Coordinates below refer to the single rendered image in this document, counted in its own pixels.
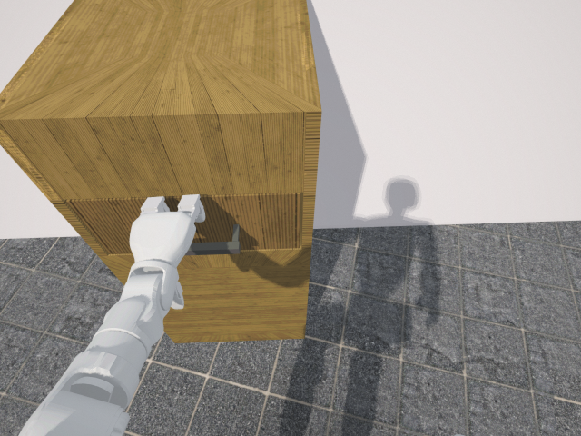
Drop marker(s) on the robot left hand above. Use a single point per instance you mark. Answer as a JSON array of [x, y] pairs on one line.
[[158, 234]]

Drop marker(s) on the left robot upper arm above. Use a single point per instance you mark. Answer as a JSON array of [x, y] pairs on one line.
[[72, 414]]

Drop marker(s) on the handle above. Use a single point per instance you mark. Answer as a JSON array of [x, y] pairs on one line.
[[218, 247]]

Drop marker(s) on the left robot forearm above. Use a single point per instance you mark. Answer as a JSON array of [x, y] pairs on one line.
[[108, 370]]

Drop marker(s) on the drawer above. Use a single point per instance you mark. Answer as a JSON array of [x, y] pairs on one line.
[[266, 220]]

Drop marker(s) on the cabinet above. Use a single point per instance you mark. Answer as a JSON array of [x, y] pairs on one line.
[[148, 98]]

